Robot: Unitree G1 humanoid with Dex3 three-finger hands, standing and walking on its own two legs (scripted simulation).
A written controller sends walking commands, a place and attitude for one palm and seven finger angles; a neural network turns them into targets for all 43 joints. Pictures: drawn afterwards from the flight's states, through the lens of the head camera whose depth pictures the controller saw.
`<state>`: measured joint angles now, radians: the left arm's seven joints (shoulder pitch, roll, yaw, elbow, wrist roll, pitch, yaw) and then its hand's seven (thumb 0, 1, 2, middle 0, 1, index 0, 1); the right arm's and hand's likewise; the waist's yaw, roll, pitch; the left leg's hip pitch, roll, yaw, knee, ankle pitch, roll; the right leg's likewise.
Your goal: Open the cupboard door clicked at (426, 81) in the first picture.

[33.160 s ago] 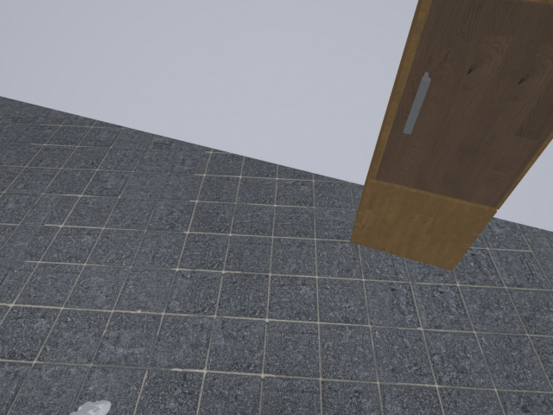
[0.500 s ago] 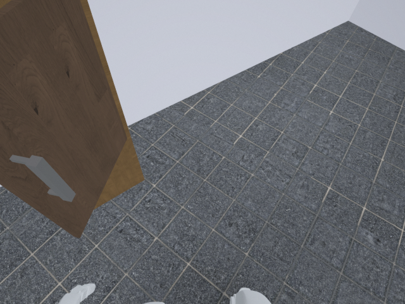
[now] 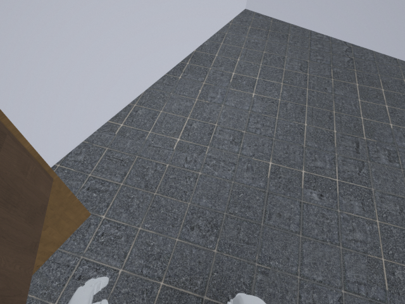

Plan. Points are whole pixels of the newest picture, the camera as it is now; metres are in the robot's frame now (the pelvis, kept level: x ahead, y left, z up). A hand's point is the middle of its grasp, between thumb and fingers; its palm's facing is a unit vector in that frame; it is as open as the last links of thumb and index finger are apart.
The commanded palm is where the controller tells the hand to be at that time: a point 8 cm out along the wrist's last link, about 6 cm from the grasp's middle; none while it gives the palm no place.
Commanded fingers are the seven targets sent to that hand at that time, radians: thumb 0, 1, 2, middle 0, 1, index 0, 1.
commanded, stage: walk to a spot facing it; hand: left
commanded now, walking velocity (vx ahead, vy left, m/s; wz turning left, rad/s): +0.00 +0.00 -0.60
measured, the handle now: out of the picture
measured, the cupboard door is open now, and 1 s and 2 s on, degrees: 42 42 42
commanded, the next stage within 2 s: turn to face it in 1.56 s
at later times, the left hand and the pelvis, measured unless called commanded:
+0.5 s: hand (127, 286) +0.17 +0.18 -0.18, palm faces -0.27 -0.95 -0.17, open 7.4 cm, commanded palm none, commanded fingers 0.00 0.90 0.90 -0.20 -0.30 -0.20 -0.30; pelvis +0.09 -0.01 +0.00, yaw -18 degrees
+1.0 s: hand (228, 189) +0.43 -0.06 -0.16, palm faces -0.56 -0.80 -0.20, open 7.3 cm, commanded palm none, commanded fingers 0.00 0.90 0.90 -0.20 -0.30 -0.20 -0.30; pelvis +0.24 -0.16 +0.00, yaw -32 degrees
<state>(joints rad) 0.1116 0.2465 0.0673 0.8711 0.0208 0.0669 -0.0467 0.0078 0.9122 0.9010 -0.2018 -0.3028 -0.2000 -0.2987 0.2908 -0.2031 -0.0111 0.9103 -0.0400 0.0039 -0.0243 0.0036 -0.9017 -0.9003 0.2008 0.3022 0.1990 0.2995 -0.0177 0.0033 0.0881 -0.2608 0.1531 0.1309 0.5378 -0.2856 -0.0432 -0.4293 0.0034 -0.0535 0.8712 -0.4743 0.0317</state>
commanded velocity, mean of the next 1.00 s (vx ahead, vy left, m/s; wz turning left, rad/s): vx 0.33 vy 0.00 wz -0.45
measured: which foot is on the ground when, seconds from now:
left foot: down 0.00-0.06, up 0.08-0.38, down 0.40-0.80, up 0.82-1.00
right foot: up 0.00-0.06, down 0.08-0.38, up 0.40-0.78, down 0.80-1.00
